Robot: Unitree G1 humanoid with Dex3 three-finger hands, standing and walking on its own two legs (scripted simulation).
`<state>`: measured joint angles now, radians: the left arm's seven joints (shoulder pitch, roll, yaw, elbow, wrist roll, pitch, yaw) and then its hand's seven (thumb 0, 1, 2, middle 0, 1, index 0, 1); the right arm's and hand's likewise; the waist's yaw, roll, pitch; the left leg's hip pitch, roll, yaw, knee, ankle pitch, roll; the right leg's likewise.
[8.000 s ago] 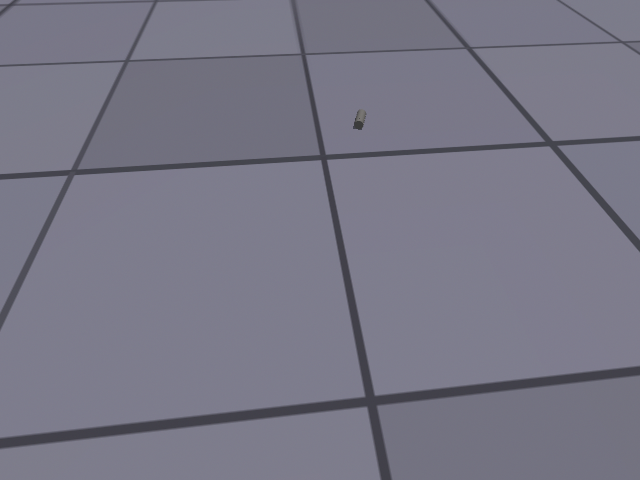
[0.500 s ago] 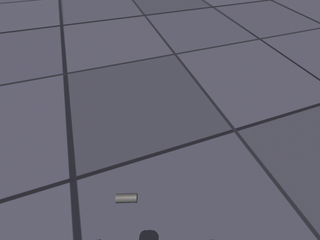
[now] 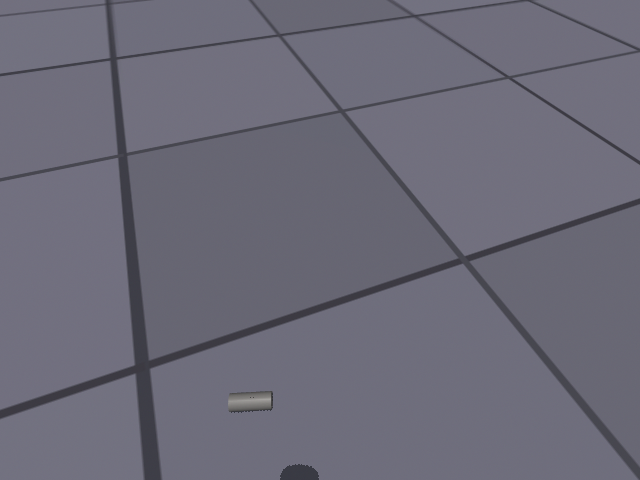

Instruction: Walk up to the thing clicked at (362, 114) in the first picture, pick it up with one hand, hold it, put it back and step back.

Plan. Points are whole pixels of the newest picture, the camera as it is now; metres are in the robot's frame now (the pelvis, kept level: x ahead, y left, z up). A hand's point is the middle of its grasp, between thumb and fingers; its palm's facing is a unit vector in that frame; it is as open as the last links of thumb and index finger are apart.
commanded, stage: walk up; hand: left
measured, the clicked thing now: (250, 401) +0.50 +0.22 -0.75
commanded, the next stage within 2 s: none
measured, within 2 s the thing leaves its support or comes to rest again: neither
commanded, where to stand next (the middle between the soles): +0.11 +0.03 m, yaw +0 degrees
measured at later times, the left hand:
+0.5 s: hand out of the picture +0.09 +0.26 -0.15, palm faces -0.03 -0.91 -0.41, open 7.4 cm
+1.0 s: hand out of the picture +0.15 +0.26 -0.19, palm faces -0.11 -0.92 -0.37, open 7.4 cm
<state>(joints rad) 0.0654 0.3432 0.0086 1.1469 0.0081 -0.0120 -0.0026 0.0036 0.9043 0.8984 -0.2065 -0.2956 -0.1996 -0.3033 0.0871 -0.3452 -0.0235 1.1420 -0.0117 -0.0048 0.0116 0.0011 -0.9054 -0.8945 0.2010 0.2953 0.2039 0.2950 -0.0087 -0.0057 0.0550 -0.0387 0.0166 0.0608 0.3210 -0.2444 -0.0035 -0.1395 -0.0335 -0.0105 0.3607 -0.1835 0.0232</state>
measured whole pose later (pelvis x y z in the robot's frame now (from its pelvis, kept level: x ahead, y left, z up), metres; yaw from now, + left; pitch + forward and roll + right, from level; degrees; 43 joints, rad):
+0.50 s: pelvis +0.05 -0.01 -0.01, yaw -2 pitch -3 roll +0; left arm 0.27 0.37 0.05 0.99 0.02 -0.08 0.00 0.00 0.90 0.90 -0.21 -0.30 -0.20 -0.30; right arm 0.21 -0.41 -0.07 0.99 -0.03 0.04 0.05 0.00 -0.91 -0.89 0.20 0.30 0.20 0.29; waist 0.02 0.04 0.12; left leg -0.34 0.00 -0.03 1.01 -0.47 0.02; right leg -0.10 -0.01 -0.02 0.45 -0.30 -0.01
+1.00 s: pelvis +0.02 +0.01 -0.04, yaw -5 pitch -2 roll +0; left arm 0.13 0.40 0.06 0.82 0.00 0.08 -0.01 0.00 0.91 0.90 -0.21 -0.30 -0.20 -0.30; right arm 0.04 -0.37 -0.05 0.76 -0.03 0.03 -0.02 0.00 -0.90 -0.89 0.21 0.30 0.21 0.30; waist 0.01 -0.02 0.21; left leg -0.52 0.06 0.04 0.68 -0.13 0.00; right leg -0.32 0.01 0.08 0.93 -0.55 0.00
